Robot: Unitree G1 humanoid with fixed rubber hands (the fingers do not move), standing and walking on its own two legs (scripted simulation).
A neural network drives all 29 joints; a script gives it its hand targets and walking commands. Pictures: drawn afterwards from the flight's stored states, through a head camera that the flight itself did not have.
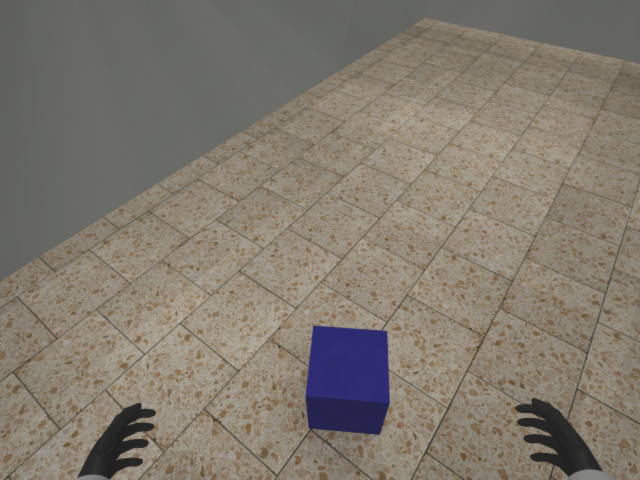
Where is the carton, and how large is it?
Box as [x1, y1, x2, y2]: [306, 326, 389, 434]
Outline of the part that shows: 313,326 306,387 306,405 309,428 379,434 389,403 386,331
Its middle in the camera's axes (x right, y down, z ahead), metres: +0.08 +0.42 +1.13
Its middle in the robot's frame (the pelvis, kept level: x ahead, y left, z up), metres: +0.52 -0.05 -0.64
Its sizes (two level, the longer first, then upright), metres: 0.210 0.200 0.250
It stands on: the floor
